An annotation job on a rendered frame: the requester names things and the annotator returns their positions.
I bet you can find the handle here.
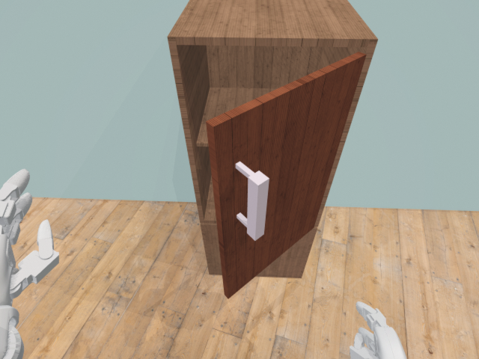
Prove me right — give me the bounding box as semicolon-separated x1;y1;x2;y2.
236;162;269;241

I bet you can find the robot right hand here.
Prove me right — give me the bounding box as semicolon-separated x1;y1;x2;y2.
350;301;406;359

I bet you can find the robot left hand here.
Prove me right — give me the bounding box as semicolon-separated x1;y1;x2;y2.
0;169;59;306

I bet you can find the robot left forearm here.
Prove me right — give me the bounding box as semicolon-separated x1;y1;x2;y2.
0;305;24;359

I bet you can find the cupboard door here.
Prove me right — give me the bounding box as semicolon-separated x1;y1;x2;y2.
206;52;366;299

